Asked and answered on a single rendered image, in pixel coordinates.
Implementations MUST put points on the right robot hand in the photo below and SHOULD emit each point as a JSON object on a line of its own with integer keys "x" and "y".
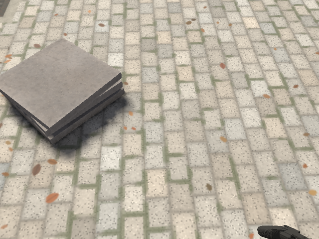
{"x": 279, "y": 232}

